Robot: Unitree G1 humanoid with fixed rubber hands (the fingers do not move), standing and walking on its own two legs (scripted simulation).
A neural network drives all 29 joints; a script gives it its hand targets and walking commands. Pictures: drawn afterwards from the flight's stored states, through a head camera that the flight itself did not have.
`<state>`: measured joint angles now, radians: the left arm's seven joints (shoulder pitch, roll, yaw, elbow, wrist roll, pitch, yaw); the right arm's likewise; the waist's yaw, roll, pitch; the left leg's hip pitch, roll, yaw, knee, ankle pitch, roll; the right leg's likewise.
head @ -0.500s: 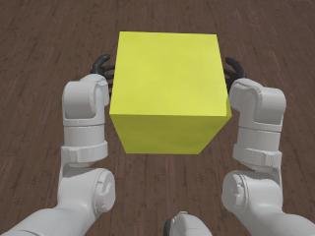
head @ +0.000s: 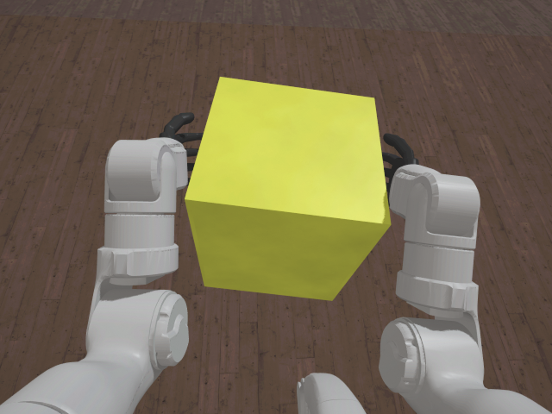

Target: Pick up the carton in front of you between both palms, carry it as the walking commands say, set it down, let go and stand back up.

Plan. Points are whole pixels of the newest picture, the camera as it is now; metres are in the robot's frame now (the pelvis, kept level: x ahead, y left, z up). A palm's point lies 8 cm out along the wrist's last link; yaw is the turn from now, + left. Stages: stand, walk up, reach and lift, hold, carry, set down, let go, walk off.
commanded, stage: carry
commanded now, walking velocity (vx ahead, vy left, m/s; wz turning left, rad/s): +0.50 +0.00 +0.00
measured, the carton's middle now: (281, 200) +0.38 -0.02 +0.08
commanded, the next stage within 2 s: none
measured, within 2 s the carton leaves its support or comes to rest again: neither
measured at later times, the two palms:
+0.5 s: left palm (150, 23) +0.66 +0.19 +0.20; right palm (325, 18) +0.70 -0.11 +0.20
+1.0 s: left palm out of the picture +0.99 +0.15 +0.24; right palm out of the picture +0.98 -0.15 +0.24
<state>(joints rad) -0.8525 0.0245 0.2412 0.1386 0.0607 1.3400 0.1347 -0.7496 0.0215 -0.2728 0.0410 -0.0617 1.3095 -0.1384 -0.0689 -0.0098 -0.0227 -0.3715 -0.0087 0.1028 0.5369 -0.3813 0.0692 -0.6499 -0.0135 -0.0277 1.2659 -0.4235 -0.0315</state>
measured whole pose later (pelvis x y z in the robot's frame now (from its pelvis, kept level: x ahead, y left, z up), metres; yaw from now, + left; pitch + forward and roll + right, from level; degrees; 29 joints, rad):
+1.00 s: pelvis +0.61 +0.00 +0.05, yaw +2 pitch +6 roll -1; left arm -0.87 0.02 0.28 0.11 0.09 1.34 0.13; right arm -0.85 0.00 -0.28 0.10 -0.03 1.31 -0.15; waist -0.07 0.01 -0.11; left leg -0.14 0.01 0.06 0.49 -0.55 0.03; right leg -0.69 -0.01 -0.13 0.76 -0.30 -0.07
